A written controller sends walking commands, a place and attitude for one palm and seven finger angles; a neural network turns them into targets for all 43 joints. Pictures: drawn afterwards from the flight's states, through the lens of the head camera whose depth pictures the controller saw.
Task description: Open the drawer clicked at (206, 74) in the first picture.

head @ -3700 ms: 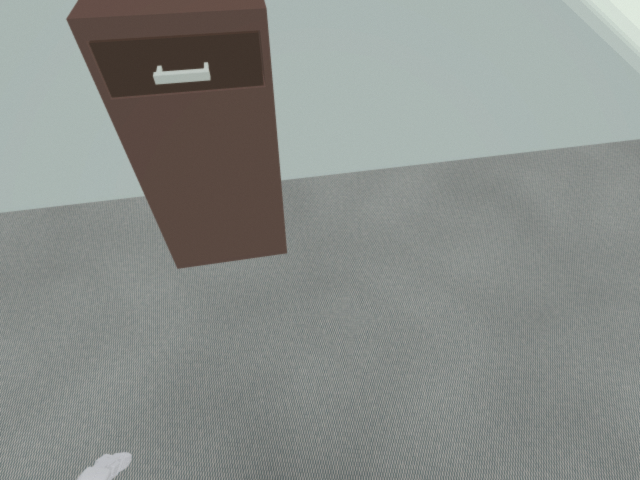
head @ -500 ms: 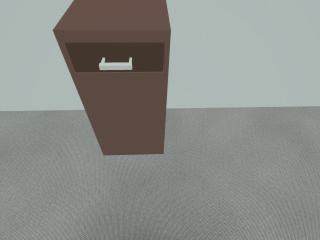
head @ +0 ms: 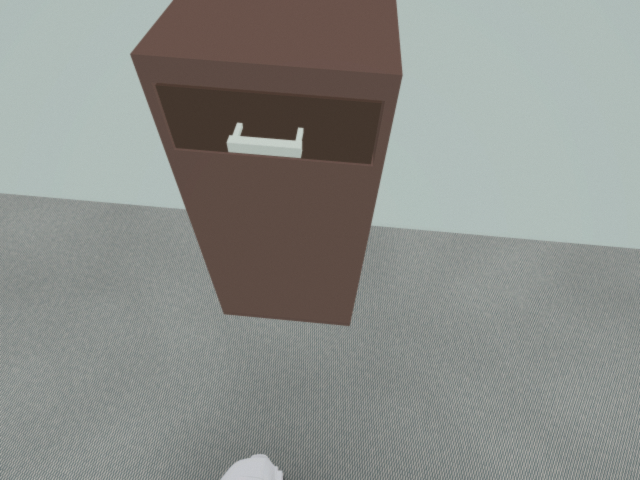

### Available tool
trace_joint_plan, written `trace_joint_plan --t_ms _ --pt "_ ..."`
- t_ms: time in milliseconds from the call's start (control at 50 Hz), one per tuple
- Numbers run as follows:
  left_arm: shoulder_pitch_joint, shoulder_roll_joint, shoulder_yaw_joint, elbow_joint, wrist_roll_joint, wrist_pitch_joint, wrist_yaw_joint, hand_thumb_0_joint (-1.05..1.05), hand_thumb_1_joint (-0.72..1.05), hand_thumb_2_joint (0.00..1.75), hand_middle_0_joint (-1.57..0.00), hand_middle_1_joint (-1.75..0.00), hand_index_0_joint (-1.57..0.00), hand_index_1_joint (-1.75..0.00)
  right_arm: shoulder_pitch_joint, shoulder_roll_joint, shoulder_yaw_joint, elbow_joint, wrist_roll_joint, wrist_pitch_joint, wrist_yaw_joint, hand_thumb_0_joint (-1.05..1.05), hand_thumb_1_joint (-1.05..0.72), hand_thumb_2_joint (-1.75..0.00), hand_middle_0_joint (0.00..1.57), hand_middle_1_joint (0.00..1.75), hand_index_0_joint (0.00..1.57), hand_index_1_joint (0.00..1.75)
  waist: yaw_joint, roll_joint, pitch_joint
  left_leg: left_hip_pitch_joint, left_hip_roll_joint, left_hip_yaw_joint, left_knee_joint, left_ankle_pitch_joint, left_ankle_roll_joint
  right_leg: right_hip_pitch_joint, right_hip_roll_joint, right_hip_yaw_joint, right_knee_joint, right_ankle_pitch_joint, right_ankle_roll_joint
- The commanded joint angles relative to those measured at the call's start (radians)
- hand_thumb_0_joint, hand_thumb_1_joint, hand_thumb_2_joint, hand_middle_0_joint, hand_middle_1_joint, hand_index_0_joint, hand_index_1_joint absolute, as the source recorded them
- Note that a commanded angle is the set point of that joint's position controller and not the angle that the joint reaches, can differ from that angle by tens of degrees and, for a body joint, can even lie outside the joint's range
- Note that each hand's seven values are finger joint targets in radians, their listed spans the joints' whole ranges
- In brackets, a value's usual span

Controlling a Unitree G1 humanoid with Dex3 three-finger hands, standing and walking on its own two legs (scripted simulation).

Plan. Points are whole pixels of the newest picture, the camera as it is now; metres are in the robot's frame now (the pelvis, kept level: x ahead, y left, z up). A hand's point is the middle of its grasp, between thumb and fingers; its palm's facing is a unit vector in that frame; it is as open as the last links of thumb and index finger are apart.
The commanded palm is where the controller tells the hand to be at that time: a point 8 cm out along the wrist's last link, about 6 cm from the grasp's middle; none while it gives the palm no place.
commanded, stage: take the last steps up to it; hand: left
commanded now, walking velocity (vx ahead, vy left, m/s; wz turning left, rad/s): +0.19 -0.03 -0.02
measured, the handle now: (267, 138) +0.64 +0.16 +0.03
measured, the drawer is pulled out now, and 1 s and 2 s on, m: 0.00 0.00 0.00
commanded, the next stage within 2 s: come to a stop and stand still in 0.14 s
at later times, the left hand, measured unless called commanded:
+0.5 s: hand (227, 405) +0.23 +0.17 -0.15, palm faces -0.04 -0.97 -0.24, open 7.4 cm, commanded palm none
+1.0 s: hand out of the picture +0.10 +0.25 -0.17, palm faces +0.03 -0.97 -0.22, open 7.4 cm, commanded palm none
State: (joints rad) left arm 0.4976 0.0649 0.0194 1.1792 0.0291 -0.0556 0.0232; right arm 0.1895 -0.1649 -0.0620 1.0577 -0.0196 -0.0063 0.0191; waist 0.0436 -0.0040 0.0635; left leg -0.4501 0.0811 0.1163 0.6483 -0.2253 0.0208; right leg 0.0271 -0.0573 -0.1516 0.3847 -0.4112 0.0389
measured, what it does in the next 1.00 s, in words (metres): steps on the spot: left foot, then right foot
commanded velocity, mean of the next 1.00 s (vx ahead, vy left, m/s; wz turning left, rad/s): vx -0.06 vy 0.01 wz -0.01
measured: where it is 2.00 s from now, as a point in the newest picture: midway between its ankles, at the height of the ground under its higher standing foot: outside the picture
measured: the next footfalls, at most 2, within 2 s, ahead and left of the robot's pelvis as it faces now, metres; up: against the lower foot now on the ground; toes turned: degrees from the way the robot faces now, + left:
left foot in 0.02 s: +0.12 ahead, +0.12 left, +0.00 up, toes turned +8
right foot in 0.42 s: +0.21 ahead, -0.13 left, +0.00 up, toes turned -9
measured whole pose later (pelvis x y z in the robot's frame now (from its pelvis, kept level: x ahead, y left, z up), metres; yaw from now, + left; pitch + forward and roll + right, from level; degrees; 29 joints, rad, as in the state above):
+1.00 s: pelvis +0.07 +0.05 +0.01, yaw -2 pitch +0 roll +0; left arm 0.25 0.21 0.06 1.06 0.02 0.06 0.03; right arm 0.23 -0.14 -0.03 1.04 -0.02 0.02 -0.04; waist 0.02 -0.04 0.02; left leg -0.20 -0.02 0.09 0.43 -0.24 0.05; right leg -0.36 -0.04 0.00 0.87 -0.40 0.03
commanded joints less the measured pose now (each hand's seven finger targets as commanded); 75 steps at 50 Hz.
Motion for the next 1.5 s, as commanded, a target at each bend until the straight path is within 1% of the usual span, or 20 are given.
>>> trace_joint_plan --t_ms 0,20,80,140,220,280,360,420,460,560,700,740,760,780,820,880,1000,1100,1160,1480 --pt "0.073 0.116 0.028 -0.046 -0.021 -0.008 0.001 0.00 0.90 0.90 -0.20 -0.30 -0.20 -0.30 0.329 -0.194 -0.035 0.034 -0.019 -0.056 -0.032 0.00 -0.90 -0.90 0.20 0.30 0.20 0.30 -0.148 0.217 -0.235 0.655 0.228 -0.292 -0.177 0.248 0.107 -0.417 -0.019 -0.016 0.528 0.240 -0.050" --pt "0.041 0.106 0.021 -0.074 -0.022 -0.008 -0.001 0.00 0.90 0.90 -0.20 -0.30 -0.20 -0.30 0.400 -0.245 -0.039 0.052 -0.003 -0.047 -0.041 0.00 -0.90 -0.90 0.20 0.30 0.20 0.30 -0.161 0.307 -0.282 0.696 0.380 -0.501 -0.294 0.387 0.191 -0.530 0.048 0.041 0.766 -0.181 -0.043" --pt "-0.114 0.111 0.029 -0.087 -0.014 0.006 -0.007 0.00 0.90 0.90 -0.20 -0.30 -0.20 -0.30 0.208 -0.130 -0.011 0.019 0.000 -0.053 -0.053 0.00 -0.90 -0.90 0.20 0.30 0.20 0.30 -0.107 0.064 -0.052 0.390 0.332 -0.330 -0.361 0.352 0.182 -0.594 -0.064 0.126 0.881 -0.041 -0.048" --pt "-0.076 0.072 0.034 -0.080 -0.004 0.033 -0.016 0.00 0.90 0.90 -0.20 -0.30 -0.20 -0.30 0.142 -0.076 0.007 0.006 -0.005 -0.066 -0.053 0.00 -0.90 -0.90 0.20 0.30 0.20 0.30 -0.045 0.095 -0.012 0.228 0.240 -0.138 -0.395 0.386 0.125 -0.477 -0.076 0.116 0.747 0.039 -0.027" --pt "-0.107 0.082 0.034 -0.106 -0.002 0.057 -0.023 0.00 0.90 0.90 -0.20 -0.30 -0.20 -0.30 0.107 -0.088 0.009 -0.007 -0.004 -0.059 -0.050 0.00 -0.90 -0.90 0.20 0.30 0.20 0.30 -0.024 0.128 0.007 0.192 0.204 -0.084 -0.444 0.224 0.134 -0.454 -0.070 0.090 0.560 0.110 -0.014" --pt "-0.184 0.098 0.025 -0.137 -0.009 0.061 -0.012 0.00 0.90 0.90 -0.20 -0.30 -0.20 -0.30 0.104 -0.085 0.015 -0.004 -0.008 -0.048 -0.055 0.00 -0.90 -0.90 0.20 0.30 0.20 0.30 -0.032 0.107 0.003 0.227 0.204 -0.080 -0.381 0.443 0.130 -0.400 -0.054 0.094 0.370 0.149 -0.008" --pt "-0.168 0.155 0.030 -0.137 -0.008 0.055 0.000 0.00 0.90 0.90 -0.20 -0.30 -0.20 -0.30 0.097 -0.105 0.006 0.011 -0.001 -0.024 -0.057 0.00 -0.90 -0.90 0.20 0.30 0.20 0.30 -0.007 0.055 -0.026 0.260 0.146 -0.046 -0.230 0.410 0.051 -0.239 -0.027 0.063 0.073 0.352 -0.007" --pt "-0.191 0.290 0.048 -0.161 -0.005 0.047 0.011 0.00 0.90 0.90 -0.20 -0.30 -0.20 -0.30 0.183 -0.041 0.002 0.011 0.016 0.002 -0.046 0.00 -0.90 -0.90 0.20 0.30 0.20 0.30 -0.046 -0.144 -0.072 0.130 -0.020 0.009 -0.050 -0.125 -0.036 -0.131 -0.283 0.274 0.092 1.042 -0.146" --pt "-0.188 0.305 0.062 -0.169 -0.005 0.049 0.018 0.00 0.90 0.90 -0.20 -0.30 -0.20 -0.30 0.165 -0.035 -0.007 0.004 0.015 0.032 -0.055 0.00 -0.90 -0.90 0.20 0.30 0.20 0.30 -0.018 -0.244 -0.136 0.109 -0.047 -0.025 0.238 -0.382 -0.045 -0.116 -0.333 0.317 0.045 1.151 -0.241" --pt "-0.319 0.281 0.072 -0.234 0.001 0.070 0.035 0.00 0.90 0.90 -0.20 -0.30 -0.20 -0.30 0.116 -0.044 -0.016 -0.026 0.016 0.057 -0.049 0.00 -0.90 -0.90 0.20 0.30 0.20 0.30 -0.033 -0.147 -0.128 0.054 -0.054 -0.122 0.429 -0.327 -0.055 -0.200 -0.299 0.243 0.020 0.896 -0.243" --pt "-0.355 0.280 0.082 -0.255 0.005 0.083 0.024 0.00 0.90 0.90 -0.20 -0.30 -0.20 -0.30 0.202 -0.035 -0.008 -0.033 0.009 0.035 -0.038 0.00 -0.90 -0.90 0.20 0.30 0.20 0.30 -0.066 -0.184 -0.164 0.239 -0.064 -0.058 -0.056 -0.129 -0.049 -0.278 -0.221 0.244 0.022 0.398 -0.167" --pt "-0.339 0.223 0.067 -0.259 -0.015 0.095 0.015 0.00 0.90 0.90 -0.20 -0.30 -0.20 -0.30 0.230 -0.095 -0.011 -0.030 0.004 0.017 -0.040 0.00 -0.90 -0.90 0.20 0.30 0.20 0.30 -0.079 0.035 -0.143 0.348 0.028 -0.171 -0.317 -0.022 -0.024 -0.406 -0.107 0.154 0.190 0.179 -0.082" --pt "-0.329 0.163 0.057 -0.275 -0.020 0.102 0.008 0.00 0.90 0.90 -0.20 -0.30 -0.20 -0.30 0.170 -0.176 -0.023 -0.069 -0.007 0.014 -0.042 0.00 -0.90 -0.90 0.20 0.30 0.20 0.30 -0.066 0.318 -0.063 0.235 0.229 -0.407 -0.433 0.041 0.035 -0.518 0.006 0.071 0.334 -0.058 -0.020" --pt "-0.344 0.182 0.057 -0.278 -0.012 0.111 0.011 0.00 0.90 0.90 -0.20 -0.30 -0.20 -0.30 0.094 -0.191 -0.020 -0.106 -0.009 0.021 -0.046 0.00 -0.90 -0.90 0.20 0.30 0.20 0.30 -0.057 0.277 -0.011 0.088 0.284 -0.433 -0.461 0.053 0.095 -0.467 0.012 0.154 0.460 -0.100 -0.027" --pt "-0.332 0.198 0.067 -0.235 -0.004 0.123 0.006 0.00 0.90 0.90 -0.20 -0.30 -0.20 -0.30 -0.004 -0.154 -0.006 -0.111 -0.013 0.016 -0.061 0.00 -0.90 -0.90 0.20 0.30 0.20 0.30 -0.025 0.217 0.029 0.011 0.197 -0.313 -0.472 -0.009 0.105 -0.427 0.016 0.211 0.600 -0.015 -0.026" --pt "-0.245 0.189 0.055 -0.185 -0.004 0.107 -0.003 0.00 0.90 0.90 -0.20 -0.30 -0.20 -0.30 -0.010 -0.128 0.009 -0.100 -0.004 0.006 -0.064 0.00 -0.90 -0.90 0.20 0.30 0.20 0.30 -0.005 0.113 0.011 0.168 0.131 -0.214 -0.414 0.104 0.108 -0.478 0.024 0.183 0.614 0.043 -0.017" --pt "-0.286 0.165 0.020 -0.174 -0.018 0.081 0.004 0.00 0.90 0.90 -0.20 -0.30 -0.20 -0.30 0.132 -0.132 0.008 -0.023 0.001 -0.005 -0.068 0.00 -0.90 -0.90 0.20 0.30 0.20 0.30 -0.073 0.126 -0.085 0.450 0.164 -0.256 -0.330 0.502 0.147 -0.378 0.008 0.131 0.220 -0.029 -0.001" --pt "-0.181 0.206 0.009 -0.093 -0.017 0.051 0.021 0.00 0.90 0.90 -0.20 -0.30 -0.20 -0.30 0.097 -0.078 0.024 -0.002 0.025 -0.011 -0.055 0.00 -0.90 -0.90 0.20 0.30 0.20 0.30 -0.053 -0.042 -0.096 0.291 0.036 -0.151 -0.253 0.247 0.013 -0.135 -0.106 0.242 -0.049 0.460 -0.055" --pt "-0.197 0.189 -0.002 -0.082 -0.020 0.042 0.019 0.00 0.90 0.90 -0.20 -0.30 -0.20 -0.30 0.098 -0.082 0.031 0.023 0.013 -0.003 -0.052 0.00 -0.90 -0.90 0.20 0.30 0.20 0.30 -0.062 -0.145 -0.063 0.340 0.022 -0.131 -0.283 0.187 -0.002 -0.205 -0.091 0.228 -0.041 0.452 -0.072" --pt "-0.145 0.159 -0.009 -0.065 -0.025 0.047 0.020 0.00 0.90 0.90 -0.20 -0.30 -0.20 -0.30 0.163 -0.045 0.051 0.096 0.009 0.006 -0.053 0.00 -0.90 -0.90 0.20 0.30 0.20 0.30 -0.050 0.001 0.047 0.289 0.017 -0.133 -0.324 0.028 -0.006 -0.286 -0.055 0.232 -0.127 0.110 -0.070"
